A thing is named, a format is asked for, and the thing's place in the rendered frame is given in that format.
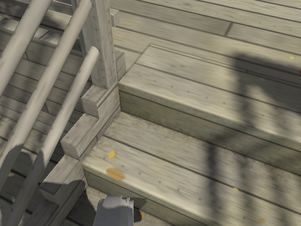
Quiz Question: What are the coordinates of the robot left thigh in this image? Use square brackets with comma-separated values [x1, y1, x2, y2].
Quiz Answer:
[92, 195, 134, 226]

